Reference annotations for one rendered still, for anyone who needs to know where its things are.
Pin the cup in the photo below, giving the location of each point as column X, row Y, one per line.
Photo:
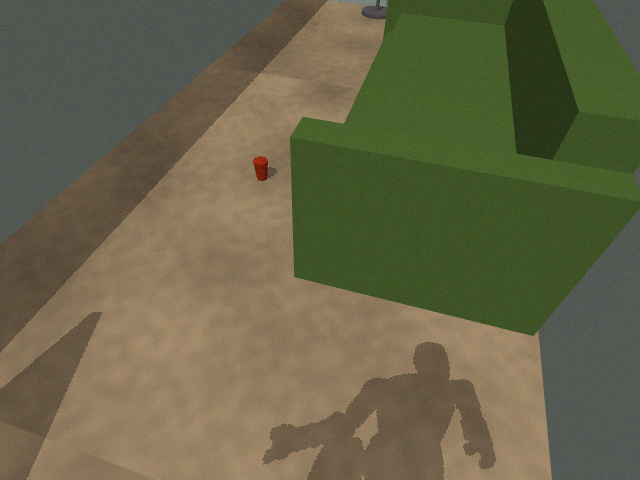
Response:
column 261, row 168

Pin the floor lamp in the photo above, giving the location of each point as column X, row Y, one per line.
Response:
column 375, row 12

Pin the sofa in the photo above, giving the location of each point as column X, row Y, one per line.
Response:
column 486, row 163

